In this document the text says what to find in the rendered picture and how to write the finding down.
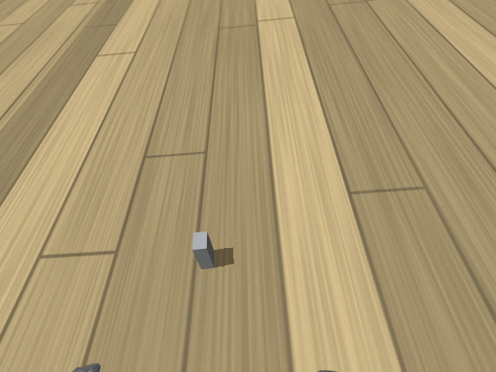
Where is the carton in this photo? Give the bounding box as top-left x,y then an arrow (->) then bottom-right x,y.
192,231 -> 215,269

